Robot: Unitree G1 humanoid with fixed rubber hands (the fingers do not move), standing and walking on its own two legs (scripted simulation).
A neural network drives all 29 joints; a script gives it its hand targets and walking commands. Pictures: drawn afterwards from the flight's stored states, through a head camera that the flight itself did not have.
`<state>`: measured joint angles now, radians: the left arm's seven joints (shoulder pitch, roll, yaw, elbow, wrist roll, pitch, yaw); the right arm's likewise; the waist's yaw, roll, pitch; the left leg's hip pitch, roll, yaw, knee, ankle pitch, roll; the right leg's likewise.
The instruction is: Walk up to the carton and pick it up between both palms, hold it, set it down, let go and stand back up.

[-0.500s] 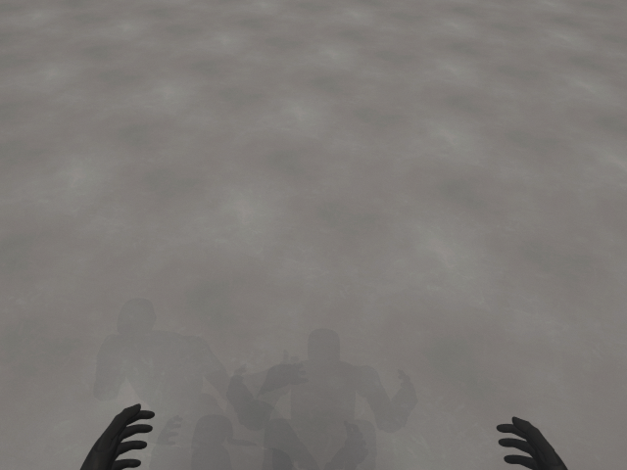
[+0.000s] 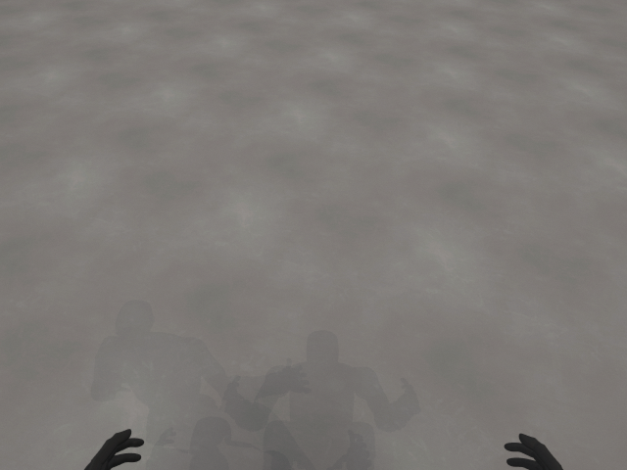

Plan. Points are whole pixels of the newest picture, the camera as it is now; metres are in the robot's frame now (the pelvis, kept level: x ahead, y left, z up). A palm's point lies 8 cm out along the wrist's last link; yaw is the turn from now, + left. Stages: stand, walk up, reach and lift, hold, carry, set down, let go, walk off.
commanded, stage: stand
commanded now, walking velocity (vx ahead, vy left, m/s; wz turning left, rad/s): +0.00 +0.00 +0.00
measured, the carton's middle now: out of the picture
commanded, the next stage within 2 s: none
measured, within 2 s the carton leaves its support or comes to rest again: neither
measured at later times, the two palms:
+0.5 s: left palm out of the picture +0.11 +0.29 -0.10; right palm out of the picture +0.10 -0.30 -0.09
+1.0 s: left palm out of the picture +0.09 +0.29 -0.10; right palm out of the picture +0.08 -0.31 -0.10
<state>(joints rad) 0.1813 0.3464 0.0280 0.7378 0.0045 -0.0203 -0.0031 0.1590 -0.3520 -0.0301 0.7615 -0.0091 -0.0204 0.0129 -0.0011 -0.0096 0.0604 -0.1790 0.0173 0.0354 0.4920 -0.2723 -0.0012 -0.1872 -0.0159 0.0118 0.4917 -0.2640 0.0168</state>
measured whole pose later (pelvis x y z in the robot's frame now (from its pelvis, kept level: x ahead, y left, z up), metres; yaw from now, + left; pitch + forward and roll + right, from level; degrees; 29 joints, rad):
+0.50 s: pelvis +0.00 +0.00 +0.01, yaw +0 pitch -3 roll +0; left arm 0.17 0.35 0.02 0.88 0.00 -0.02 0.00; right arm 0.15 -0.36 -0.03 0.90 0.00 -0.02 0.00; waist 0.00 -0.01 0.06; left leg -0.13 0.02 0.04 0.39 -0.22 -0.01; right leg -0.14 -0.02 0.01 0.40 -0.21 0.02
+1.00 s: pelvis +0.00 -0.01 +0.01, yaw -1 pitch -3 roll +0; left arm 0.16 0.35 0.03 0.97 0.00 -0.02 0.01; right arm 0.15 -0.35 -0.03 0.99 0.00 -0.02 -0.01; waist 0.00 -0.01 0.06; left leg -0.10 0.03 0.04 0.34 -0.19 -0.01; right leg -0.12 -0.01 0.01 0.34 -0.18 0.01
